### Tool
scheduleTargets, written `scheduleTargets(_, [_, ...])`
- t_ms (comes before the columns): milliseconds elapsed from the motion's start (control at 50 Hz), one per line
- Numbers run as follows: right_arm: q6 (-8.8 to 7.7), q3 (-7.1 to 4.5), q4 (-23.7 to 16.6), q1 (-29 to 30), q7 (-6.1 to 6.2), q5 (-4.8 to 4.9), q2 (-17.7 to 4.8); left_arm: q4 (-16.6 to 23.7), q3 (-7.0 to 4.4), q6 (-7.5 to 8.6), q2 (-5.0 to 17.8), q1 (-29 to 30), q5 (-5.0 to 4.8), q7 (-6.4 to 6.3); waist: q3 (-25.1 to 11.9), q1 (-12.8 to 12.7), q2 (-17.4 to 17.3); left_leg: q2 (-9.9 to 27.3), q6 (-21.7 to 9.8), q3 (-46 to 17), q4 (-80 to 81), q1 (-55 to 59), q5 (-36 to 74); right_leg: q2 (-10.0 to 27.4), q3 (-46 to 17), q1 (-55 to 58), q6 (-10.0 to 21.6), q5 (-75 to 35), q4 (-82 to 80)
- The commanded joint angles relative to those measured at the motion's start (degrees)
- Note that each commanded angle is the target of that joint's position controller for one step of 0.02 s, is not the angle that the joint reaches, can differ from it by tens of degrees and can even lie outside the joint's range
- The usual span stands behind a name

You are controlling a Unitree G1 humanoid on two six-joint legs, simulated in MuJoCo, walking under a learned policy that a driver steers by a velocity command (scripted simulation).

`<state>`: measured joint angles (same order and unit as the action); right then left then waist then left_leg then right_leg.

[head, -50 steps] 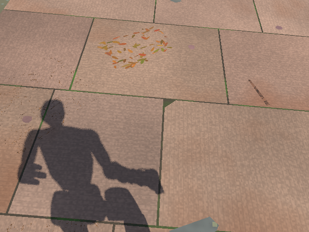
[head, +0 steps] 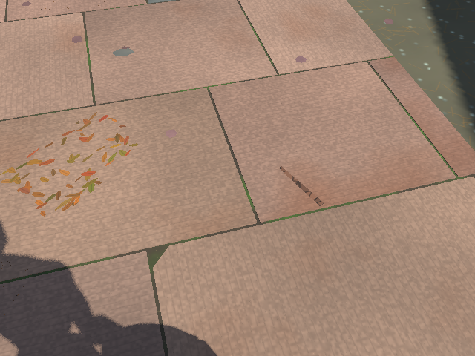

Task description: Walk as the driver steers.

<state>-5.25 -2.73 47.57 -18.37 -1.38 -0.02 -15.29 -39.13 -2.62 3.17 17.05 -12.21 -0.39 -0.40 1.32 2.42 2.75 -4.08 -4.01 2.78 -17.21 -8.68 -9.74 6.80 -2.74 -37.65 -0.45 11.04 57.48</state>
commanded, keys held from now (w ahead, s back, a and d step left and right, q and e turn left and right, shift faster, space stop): w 1.00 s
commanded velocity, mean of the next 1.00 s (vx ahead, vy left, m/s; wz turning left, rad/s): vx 0.50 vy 0.00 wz -0.01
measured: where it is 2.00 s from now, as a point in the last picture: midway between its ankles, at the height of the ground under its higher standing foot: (211, 181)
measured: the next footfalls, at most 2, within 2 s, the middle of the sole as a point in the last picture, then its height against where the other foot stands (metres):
right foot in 0.26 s outside the picture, level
left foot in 0.78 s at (204, 310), level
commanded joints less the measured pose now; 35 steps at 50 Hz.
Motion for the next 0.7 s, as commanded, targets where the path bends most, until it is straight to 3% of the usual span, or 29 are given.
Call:
scheduleTargets(20, [-1.07,-2.01,-4.20,4.34,0.60,0.53,-9.23,3.56,-0.40,0.97,2.50,1.48,0.35,0.17,1.67,-1.43,-5.48,13.99,-9.54,-8.85,11.23,-3.77,7.46,1.15,0.08,0.92,-1.09,-10.31,-10.12])
scheduleTargets(100, [-0.09,-2.28,-2.23,-0.98,0.77,1.31,-11.07,5.42,0.10,1.93,1.43,9.37,-0.46,1.42,2.51,2.23,-5.06,14.66,-8.07,-6.96,9.71,0.28,7.71,-1.44,2.13,3.97,-0.89,-17.10,-22.21])
scheduleTargets(160, [1.13,-2.55,-0.96,-2.83,0.95,1.58,-11.74,6.85,-0.33,2.21,2.77,12.00,-0.67,2.37,3.03,2.28,-5.64,17.67,-7.03,-8.33,6.60,7.22,9.63,-2.26,1.45,2.57,1.01,-13.00,-26.50])
scheduleTargets(200, [1.92,-2.83,-0.52,-2.61,1.21,1.59,-12.43,6.72,-0.88,2.31,4.07,10.07,-0.55,2.70,1.70,0.45,-6.63,18.80,-5.87,-8.73,2.78,10.72,16.33,-3.41,2.10,5.63,2.66,-8.14,-28.05])
scheduleTargets(220, [2.26,-2.87,-0.60,-1.52,1.33,1.59,-12.76,5.75,-1.57,2.35,5.25,5.97,-0.37,2.62,-0.79,-2.33,-6.98,17.74,-4.90,-7.45,-2.58,11.12,25.24,-5.04,3.65,11.63,3.90,-6.99,-29.52])
scheduleTargets(240, [2.55,-2.33,-0.68,-1.37,1.44,1.27,-11.45,3.33,-2.95,2.27,7.67,-2.25,-0.17,2.20,-6.34,-6.43,-6.07,14.79,-3.34,-4.98,-13.08,8.60,31.41,-6.38,4.97,23.53,5.66,-7.38,-30.05])
scheduleTargets(260, [2.45,-0.87,-2.16,-1.83,1.60,-0.20,-8.15,1.57,-4.19,1.99,11.85,-12.61,0.34,1.57,-15.62,-10.21,-0.54,11.57,-1.06,-2.42,-30.67,-1.93,19.32,2.89,-4.94,40.99,9.20,-9.48,-27.36])
scheduleTargets(280, [1.12,1.18,-3.43,-9.42,1.11,0.08,-1.38,0.61,-5.12,1.84,17.07,-14.72,0.66,1.76,-22.35,-5.81,15.48,0.61,2.79,-2.68,-50.75,-25.24,-17.83,15.60,-33.70,59.45,18.97,3.15,-33.75])
scheduleTargets(300, [-0.01,0.03,-2.42,-5.90,0.71,1.32,-7.34,1.00,-3.66,1.82,10.64,-15.36,0.02,1.84,-22.57,-8.77,10.20,2.59,2.47,-9.98,-57.25,-32.35,-22.96,15.26,-39.63,59.83,18.43,10.61,-38.99])
scheduleTargets(320, [-0.70,-0.86,-4.26,-0.09,0.40,2.60,-10.34,1.25,-2.79,1.89,8.55,-11.43,0.12,1.65,-13.89,-8.68,6.78,5.48,1.78,-8.98,-58.33,-36.15,-18.56,13.47,-30.74,53.52,15.99,8.22,-39.56])
scheduleTargets(340, [-0.99,-0.62,-5.07,3.34,0.54,2.22,-9.70,1.62,-2.44,1.82,7.71,-7.87,0.31,1.56,-9.45,-7.29,2.04,8.20,1.73,-7.38,-56.05,-35.11,-13.60,11.21,-24.18,46.07,14.86,1.66,-40.20])
scheduleTargets(360, [-0.91,-0.77,-5.39,5.05,0.61,1.15,-9.22,1.68,-2.03,1.81,6.43,-5.12,0.56,1.69,-5.75,-5.71,0.27,9.84,2.11,-6.92,-52.34,-33.37,-10.46,9.19,-19.48,39.46,14.42,-4.58,-41.73])
scheduleTargets(380, [-0.41,-0.92,-5.20,4.08,0.51,0.95,-8.69,1.82,-1.64,2.05,5.32,-3.59,1.05,1.71,-4.92,-3.75,1.34,11.23,2.42,-7.35,-50.27,-29.84,-8.18,7.79,-16.46,35.19,14.12,-8.23,-43.43])
scheduleTargets(440, [1.28,-0.34,-4.57,2.54,0.65,0.70,-5.88,0.62,-1.89,3.03,5.76,-2.92,0.29,1.76,-3.23,-1.57,1.35,11.82,4.05,-6.42,-45.05,-27.05,-5.74,6.66,-10.91,29.79,15.15,-13.16,-47.59])
scheduleTargets(500, [1.60,0.12,-6.22,8.04,0.76,0.09,-4.91,-1.02,-2.37,3.02,7.26,-4.03,0.24,1.20,-0.42,-2.50,0.06,12.05,5.46,-5.87,-35.00,-29.59,2.48,5.49,-6.19,29.02,14.79,-14.65,-49.90])
scheduleTargets(580, [0.77,0.65,-7.83,15.79,-0.04,0.46,-3.85,-3.08,-2.64,2.40,8.63,-6.78,-0.22,0.69,1.48,-5.41,0.26,9.69,5.34,-3.66,-20.53,-26.11,14.16,3.36,-1.19,29.33,12.42,-12.41,-50.42])
scheduleTargets(640, [0.36,0.55,-9.41,20.03,-0.75,0.90,-4.42,-5.29,-2.91,1.72,9.37,-9.81,-0.64,0.60,2.58,-6.80,0.52,8.72,4.32,-3.83,-15.72,-26.24,14.67,5.57,-1.83,33.74,11.95,-11.20,-48.92])
scheduleTargets(700, [0.01,0.10,-10.23,20.59,-1.46,0.83,-5.74,-6.70,-3.30,0.79,9.98,-10.04,-0.93,0.18,2.52,-5.71,1.09,8.10,2.02,-4.11,-12.74,-26.02,9.28,8.05,-2.70,39.35,10.63,-14.96,-45.38])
